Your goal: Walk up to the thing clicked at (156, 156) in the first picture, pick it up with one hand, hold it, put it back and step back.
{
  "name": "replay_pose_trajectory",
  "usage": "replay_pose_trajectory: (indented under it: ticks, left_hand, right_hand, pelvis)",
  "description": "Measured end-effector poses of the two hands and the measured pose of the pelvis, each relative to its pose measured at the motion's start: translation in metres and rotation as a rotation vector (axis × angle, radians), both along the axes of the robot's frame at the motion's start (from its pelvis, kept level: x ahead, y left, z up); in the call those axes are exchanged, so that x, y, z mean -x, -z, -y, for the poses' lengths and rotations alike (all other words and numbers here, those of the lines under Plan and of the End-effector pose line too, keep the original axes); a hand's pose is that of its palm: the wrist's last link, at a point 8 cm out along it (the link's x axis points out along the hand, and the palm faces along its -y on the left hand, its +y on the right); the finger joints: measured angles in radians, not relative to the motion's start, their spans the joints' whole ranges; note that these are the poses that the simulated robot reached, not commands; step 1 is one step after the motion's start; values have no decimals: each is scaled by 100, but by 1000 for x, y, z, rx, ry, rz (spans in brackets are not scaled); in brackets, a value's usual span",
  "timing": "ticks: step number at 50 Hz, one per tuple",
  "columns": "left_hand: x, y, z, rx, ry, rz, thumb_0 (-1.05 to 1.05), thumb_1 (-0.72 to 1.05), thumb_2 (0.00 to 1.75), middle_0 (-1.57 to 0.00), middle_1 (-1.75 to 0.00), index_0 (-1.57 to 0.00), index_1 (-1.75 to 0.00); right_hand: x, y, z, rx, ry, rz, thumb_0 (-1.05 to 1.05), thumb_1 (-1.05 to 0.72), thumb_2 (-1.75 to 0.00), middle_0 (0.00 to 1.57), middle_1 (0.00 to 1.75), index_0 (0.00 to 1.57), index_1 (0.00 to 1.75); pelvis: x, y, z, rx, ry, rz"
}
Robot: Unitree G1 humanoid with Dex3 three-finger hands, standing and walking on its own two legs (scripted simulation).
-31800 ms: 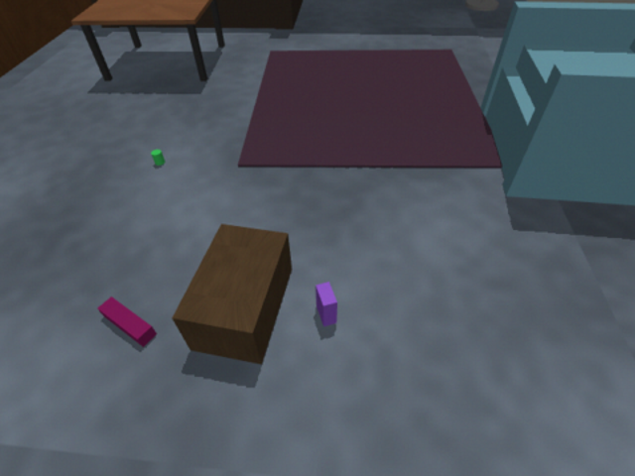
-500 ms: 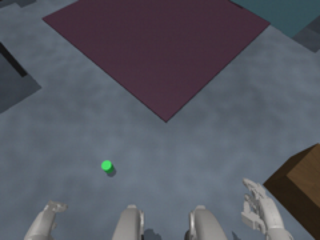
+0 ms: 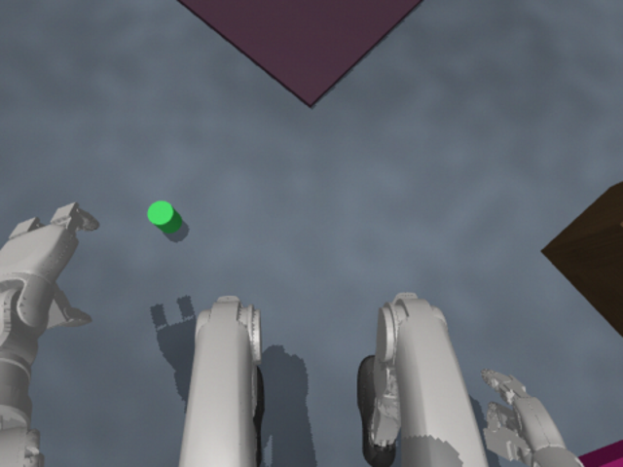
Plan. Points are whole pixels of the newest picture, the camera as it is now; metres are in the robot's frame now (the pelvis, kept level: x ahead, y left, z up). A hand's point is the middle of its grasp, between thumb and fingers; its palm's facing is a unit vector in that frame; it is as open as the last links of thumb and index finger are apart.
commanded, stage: rise first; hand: left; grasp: from above
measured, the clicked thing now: (165, 217) +0.51 +0.33 -0.40
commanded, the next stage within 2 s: none
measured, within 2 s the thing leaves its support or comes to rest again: neither
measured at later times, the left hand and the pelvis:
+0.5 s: hand (96, 244) +0.41 +0.37 -0.22, palm faces -0.48 -0.06 -0.87, open 14.0 cm; pelvis -0.01 +0.01 -0.08, yaw -3 degrees
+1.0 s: hand (113, 233) +0.44 +0.37 -0.27, palm faces -0.48 -0.07 -0.87, open 13.9 cm; pelvis +0.00 +0.02 -0.11, yaw -5 degrees
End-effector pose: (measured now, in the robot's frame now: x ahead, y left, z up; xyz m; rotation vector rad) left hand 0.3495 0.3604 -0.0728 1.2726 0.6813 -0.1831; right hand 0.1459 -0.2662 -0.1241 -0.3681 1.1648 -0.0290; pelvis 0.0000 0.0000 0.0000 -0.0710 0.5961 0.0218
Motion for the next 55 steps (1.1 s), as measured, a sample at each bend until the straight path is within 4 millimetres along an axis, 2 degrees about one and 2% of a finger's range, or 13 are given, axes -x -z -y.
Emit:
replay_pose_trajectory:
  ticks: [8, 15, 22, 38, 55]
  left_hand:
    - [-26, 40, -1, -53, 132, 28, -1, -51, 100, -8, -104, -8, -103]
    - [-49, 64, -5, -98, 197, 63, -1, -50, 99, -9, -101, -9, -100]
    - [-64, 85, -10, -140, 238, 60, -1, -49, 98, -9, -100, -9, -99]
    - [-90, 123, -12, -158, 255, 63, 0, -47, 94, -9, -105, -11, -102]
    - [-104, 144, -9, -140, 248, 65, 0, -49, 95, -8, -107, -10, -104]
  right_hand:
    - [61, 31, 4, 43, 53, -148, 0, -89, -90, 20, 30, 21, 30]
    - [88, 41, 5, 82, 72, -232, 0, -89, -90, 20, 30, 21, 30]
    - [91, 50, 5, 108, 67, -268, 0, -90, -90, 20, 30, 21, 30]
    - [78, 67, 0, 124, 11, -311, 0, -90, -90, 20, 30, 21, 30]
    - [89, 72, -1, 132, -7, -364, 0, -91, -91, 20, 30, 21, 30]
  pelvis:
    - [12, 40, -5, 28, 9, 20]
    - [13, 62, -10, 48, 12, 27]
    - [11, 78, -13, 61, 13, 28]
    - [2, 99, -16, 80, 20, 14]
    - [0, 110, -17, 96, 30, 17]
